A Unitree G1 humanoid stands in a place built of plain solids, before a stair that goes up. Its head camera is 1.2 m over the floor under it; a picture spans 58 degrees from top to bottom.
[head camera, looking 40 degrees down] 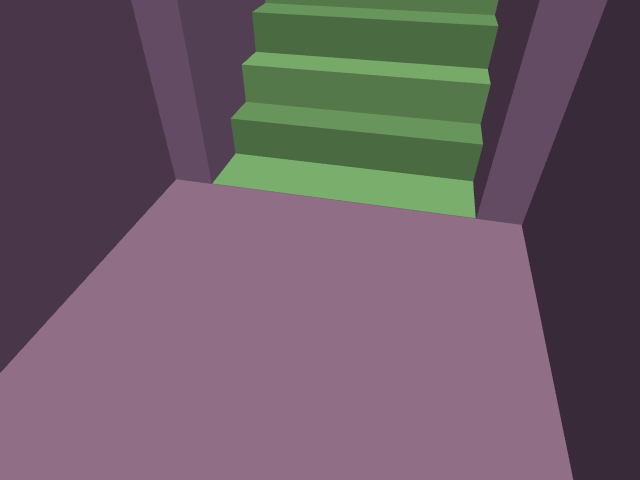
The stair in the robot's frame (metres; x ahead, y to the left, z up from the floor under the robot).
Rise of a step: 0.21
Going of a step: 0.23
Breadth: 1.30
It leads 13 degrees to the right of straight ahead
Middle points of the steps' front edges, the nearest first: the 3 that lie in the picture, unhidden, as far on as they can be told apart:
2.04 -0.15 0.21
2.27 -0.21 0.42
2.49 -0.26 0.63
